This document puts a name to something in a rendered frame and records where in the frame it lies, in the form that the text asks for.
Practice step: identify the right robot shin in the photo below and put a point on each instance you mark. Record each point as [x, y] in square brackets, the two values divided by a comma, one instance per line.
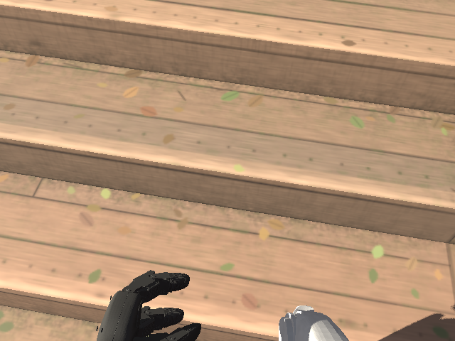
[303, 308]

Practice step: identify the robot right thigh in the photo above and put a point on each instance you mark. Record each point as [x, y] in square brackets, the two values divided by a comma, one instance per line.
[309, 326]

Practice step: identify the robot left hand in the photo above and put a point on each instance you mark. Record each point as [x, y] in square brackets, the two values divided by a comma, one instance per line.
[126, 320]

